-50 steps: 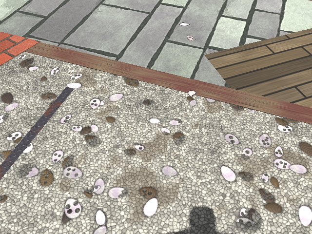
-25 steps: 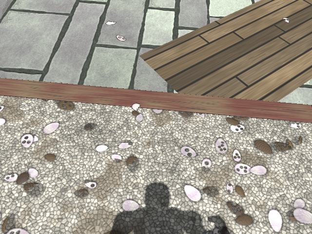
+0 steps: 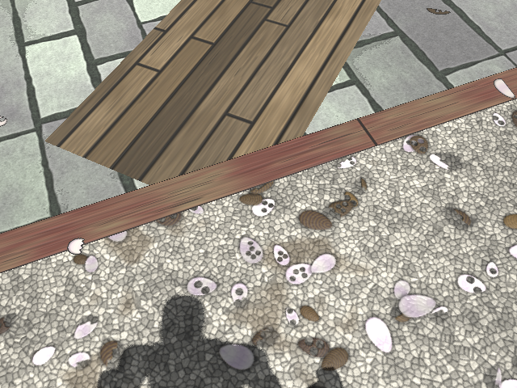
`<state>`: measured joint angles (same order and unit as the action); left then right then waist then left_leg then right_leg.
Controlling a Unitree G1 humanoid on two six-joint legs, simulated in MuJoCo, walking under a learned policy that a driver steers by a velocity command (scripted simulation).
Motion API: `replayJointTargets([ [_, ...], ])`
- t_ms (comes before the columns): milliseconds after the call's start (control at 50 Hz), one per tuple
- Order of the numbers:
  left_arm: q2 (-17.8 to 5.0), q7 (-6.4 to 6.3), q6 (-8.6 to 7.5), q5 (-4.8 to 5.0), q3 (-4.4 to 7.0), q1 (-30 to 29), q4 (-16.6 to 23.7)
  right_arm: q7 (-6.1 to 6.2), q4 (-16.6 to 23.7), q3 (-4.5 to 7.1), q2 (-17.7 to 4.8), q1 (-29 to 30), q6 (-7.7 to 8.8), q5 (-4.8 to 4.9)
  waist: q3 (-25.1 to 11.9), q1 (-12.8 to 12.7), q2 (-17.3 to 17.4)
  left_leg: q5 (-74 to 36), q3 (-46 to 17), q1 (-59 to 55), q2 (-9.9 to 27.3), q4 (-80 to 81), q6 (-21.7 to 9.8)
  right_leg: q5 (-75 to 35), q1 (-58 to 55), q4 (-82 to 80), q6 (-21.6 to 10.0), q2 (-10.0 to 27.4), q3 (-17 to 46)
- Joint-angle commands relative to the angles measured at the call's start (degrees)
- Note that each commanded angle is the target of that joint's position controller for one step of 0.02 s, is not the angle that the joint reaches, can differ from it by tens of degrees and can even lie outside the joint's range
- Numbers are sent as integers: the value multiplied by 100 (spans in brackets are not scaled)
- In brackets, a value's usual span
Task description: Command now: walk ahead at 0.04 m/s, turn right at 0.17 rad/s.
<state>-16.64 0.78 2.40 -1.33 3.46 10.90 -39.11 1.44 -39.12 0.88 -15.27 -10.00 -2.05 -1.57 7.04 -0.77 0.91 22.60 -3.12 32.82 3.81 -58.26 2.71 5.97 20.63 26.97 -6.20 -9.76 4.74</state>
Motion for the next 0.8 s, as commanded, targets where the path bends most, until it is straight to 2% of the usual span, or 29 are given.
replayJointTargets([
  [20, -507, -18, -122, -63, 89, -15, 254, -3, 59, 105, -381, -603, -27, 65, -1433, 26, -539, -424, 268, -1184, -38, 467, -136, -863, -261, -956, -656, 1617, 1020],
  [60, -304, -11, -127, -107, -28, -2, 121, -62, -14, 85, -328, -505, -53, 96, -1268, -69, -675, -465, 287, -1570, -82, 1030, -210, 150, -109, -1136, -595, 1667, 947],
  [100, -569, -52, -101, -127, 29, 8, 41, -105, 35, 148, -515, -343, -65, 123, -969, -118, -751, -184, 366, -1525, -275, 1350, -313, 420, -205, -1030, -632, 1844, 1022],
  [120, -676, -92, -81, -105, 55, 4, 19, -121, 51, 173, -567, -349, -57, 127, -883, -92, -696, -52, 408, -1522, -362, 1583, -373, 238, -322, -887, -639, 1949, 1045],
  [160, -763, -193, -47, -7, 74, -43, -10, -147, 12, 172, -478, -580, -2, 114, -819, 81, -544, -273, 513, -1844, -514, 2464, -512, -251, -446, -437, -494, 1998, 932],
  [180, -725, -224, -57, 14, 70, 99, -20, -170, -21, 172, -483, -767, 53, 46, -978, 96, -410, -71, 368, -2148, -567, 2977, -670, 1143, -345, -308, -326, 1865, 860],
  [200, -532, -228, -67, 0, 22, -68, 126, -198, -88, 232, -705, -1110, 99, -67, -851, 186, 220, 1167, -810, -2452, 9, 3745, -1001, 2704, 350, 449, -108, 1440, 573],
  [220, -434, -176, -95, -5, -23, -696, 480, -245, -177, 464, -1398, -1506, 114, -7, -304, 457, 1204, 3116, -3259, -2577, 1192, 4861, -1700, 2878, 1868, 1640, 308, 438, -470],
  [240, -538, -123, -202, -115, -6, -1054, 655, -272, -256, 529, -1455, -1673, 111, -27, 101, 584, 1158, 3687, -4300, -2429, 1506, 5440, -1962, 2464, 2398, 2309, 366, 513, -141],
  [260, -596, -65, -300, -53, 25, -1009, 622, -251, -244, 484, -1220, -1469, 129, 14, 228, 375, 807, 3208, -3961, -2306, 1340, 5359, -1877, 1806, 2382, 2473, 441, 754, 51],
  [280, -588, -10, -378, -16, 21, -928, 540, -239, -236, 484, -1121, -1318, 165, 59, 160, 273, 614, 2441, -3464, -2258, 1057, 5242, -1681, 1308, 2217, 2408, 560, 867, 50],
  [320, -493, 82, -443, -152, 1, -810, 399, -221, -209, 507, -1037, -1205, 245, 93, -310, 275, 541, 1271, -2713, -2467, 524, 5061, -1473, 775, 1851, 2461, 765, 858, -118],
  [340, -428, 104, -436, -175, -14, -812, 384, -230, -229, 512, -990, -1266, 279, 120, -488, 305, 486, 974, -2536, -2526, 367, 4971, -1447, 625, 1746, 2472, 831, 837, -167],
  [400, -333, 81, -404, -104, -67, -1149, 523, -246, -263, 584, -1033, -1512, 342, 159, -526, 465, 558, 657, -2546, -2633, 196, 4820, -1528, 542, 1843, 2062, 1002, 819, -223],
  [480, -371, 62, -460, -46, -116, -1752, 744, -249, -264, 661, -1145, -1725, 373, 124, -495, 763, 720, 505, -2858, -2769, 112, 4598, -1604, 765, 1726, 1121, 1101, 723, -185],
  [520, -421, 59, -509, -6, -127, -1910, 851, -263, -237, 700, -1226, -1631, 379, 107, -481, 787, 781, 459, -3016, -2649, 85, 4458, -1613, 969, 1385, 669, 1070, 649, -173],
  [560, -489, 13, -579, 77, -121, -1666, 851, -270, -145, 724, -1260, -1278, 391, 88, -526, 575, 802, 258, -3117, -2132, 56, 4346, -1509, 912, 408, 190, 986, 611, -156],
  [580, -539, -38, -623, 121, -101, -1296, 777, -269, -80, 725, -1268, -991, 404, 88, -591, 311, 747, 36, -3062, -1607, -1, 4187, -1387, 753, -519, -128, 891, 638, -158],
  [600, -719, -118, -682, 104, -31, -660, 612, -268, -61, 697, -1193, -832, 443, 106, -831, -44, 494, -297, -2828, -937, -222, 3697, -1202, 556, -1833, -354, 753, 768, -122],
  [620, -1155, -231, -739, -2, 116, 299, 429, -280, -46, 637, -1008, -745, 537, 166, -1318, -539, -15, -545, -2277, -130, -605, 2466, -994, 1016, -3329, -353, 576, 1335, 326],
  [640, -1823, -311, -733, -231, 304, 1276, 367, -266, 195, 441, -386, -817, 645, 384, -2335, -891, -1598, 713, -1113, 1029, -1351, 482, -734, 3588, -4848, -1027, 152, 3110, 2668],
  [660, -1834, -323, -670, -256, 327, 960, 302, -205, 251, 370, -532, -837, 576, 302, -2155, -531, -1608, 572, -651, 1629, -1017, -718, -773, 4553, -4175, -1397, -121, 3637, 4178],
  [680, -1265, -296, -654, -250, 203, 622, 413, -201, 166, 407, -802, -519, 493, 143, -1484, -429, -752, 8, -447, 1771, -562, -1242, -795, 4229, -3500, -1251, -71, 3438, 3509],
  [700, -902, -265, -668, -217, 98, 572, 386, -290, 138, 421, -844, -276, 466, 9, -1073, -414, -305, -351, -342, 1725, -380, -1246, -770, 3313, -3019, -1265, 19, 3098, 2576],
  [720, -740, -241, -689, -203, 40, 626, 295, -402, 110, 418, -781, -221, 432, -45, -863, -334, -338, -592, -286, 1648, -189, -1196, -740, 2576, -2759, -1400, 106, 2798, 1847],
  [740, -643, -232, -716, -170, 2, 806, 159, -498, 123, 406, -742, -112, 369, -80, -653, -332, -569, -693, -180, 1746, -69, -1256, -718, 2026, -2638, -1495, 179, 2566, 1305],
  [760, -570, -196, -751, -118, -18, 977, 28, -560, 164, 374, -660, -1, 315, -71, -519, -328, -687, -786, -100, 1873, -6, -1380, -718, 1481, -2605, -1527, 254, 2406, 885],
  [800, -427, -112, -837, -55, -47, 1259, -164, -638, 349, 306, -535, 322, 247, -42, -407, -300, -751, -959, -32, 2183, 57, -1627, -727, 388, -2614, -1522, 270, 2384, 371],
])
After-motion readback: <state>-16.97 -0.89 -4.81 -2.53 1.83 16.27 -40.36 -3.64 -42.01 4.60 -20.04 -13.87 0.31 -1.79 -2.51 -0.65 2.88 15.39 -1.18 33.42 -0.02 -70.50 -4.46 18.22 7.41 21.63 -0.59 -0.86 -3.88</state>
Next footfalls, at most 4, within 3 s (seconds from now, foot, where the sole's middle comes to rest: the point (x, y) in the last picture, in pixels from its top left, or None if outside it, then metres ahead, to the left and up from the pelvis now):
0.20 left None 0.07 0.13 -0.77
0.62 right None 0.32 -0.02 -0.77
1.04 left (128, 330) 0.54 0.38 -0.77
1.62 right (185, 208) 0.91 0.27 -0.77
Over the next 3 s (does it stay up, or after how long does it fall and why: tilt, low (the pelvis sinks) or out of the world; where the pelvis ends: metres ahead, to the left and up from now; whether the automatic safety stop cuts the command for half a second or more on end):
stays up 1.47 0.43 -0.14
